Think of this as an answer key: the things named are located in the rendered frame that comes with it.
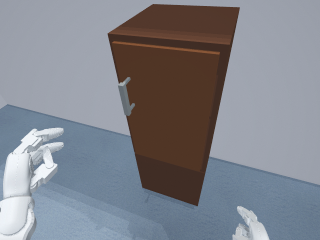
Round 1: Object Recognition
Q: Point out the robot left hand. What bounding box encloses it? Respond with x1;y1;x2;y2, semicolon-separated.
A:
3;127;64;199

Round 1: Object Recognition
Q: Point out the robot right hand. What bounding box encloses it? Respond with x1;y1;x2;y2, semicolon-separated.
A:
232;206;270;240

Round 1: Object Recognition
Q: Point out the cupboard door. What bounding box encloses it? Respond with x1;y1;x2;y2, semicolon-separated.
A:
112;41;220;172

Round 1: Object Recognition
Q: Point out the left robot forearm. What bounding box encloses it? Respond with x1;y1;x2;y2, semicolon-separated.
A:
0;195;37;240

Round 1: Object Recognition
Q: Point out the handle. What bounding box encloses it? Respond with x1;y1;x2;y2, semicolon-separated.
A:
118;77;135;116

